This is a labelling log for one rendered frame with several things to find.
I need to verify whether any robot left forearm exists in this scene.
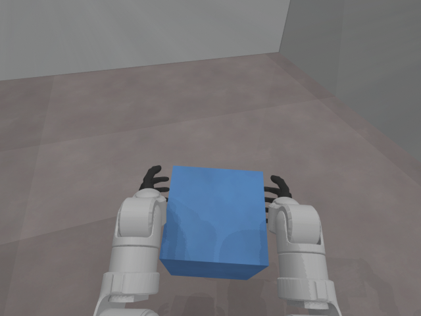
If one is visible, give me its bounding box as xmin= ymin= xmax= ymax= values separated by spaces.
xmin=93 ymin=188 xmax=166 ymax=316

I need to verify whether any carton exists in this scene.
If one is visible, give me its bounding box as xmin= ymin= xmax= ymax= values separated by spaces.
xmin=159 ymin=165 xmax=269 ymax=280

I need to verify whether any robot right forearm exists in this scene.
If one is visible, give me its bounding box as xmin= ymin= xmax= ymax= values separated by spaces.
xmin=267 ymin=197 xmax=342 ymax=316

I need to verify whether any robot left hand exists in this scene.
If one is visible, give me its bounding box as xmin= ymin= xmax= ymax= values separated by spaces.
xmin=139 ymin=165 xmax=170 ymax=202

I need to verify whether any robot right hand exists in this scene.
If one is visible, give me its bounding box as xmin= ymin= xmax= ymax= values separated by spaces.
xmin=264 ymin=175 xmax=292 ymax=223

